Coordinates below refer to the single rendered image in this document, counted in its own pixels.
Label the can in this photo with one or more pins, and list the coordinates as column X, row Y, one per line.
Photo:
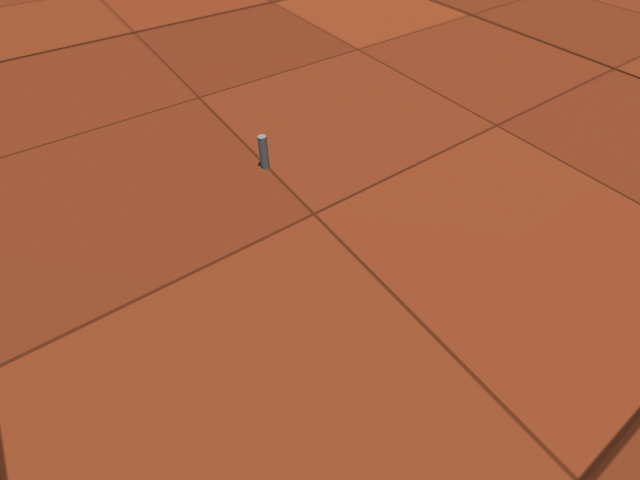
column 263, row 150

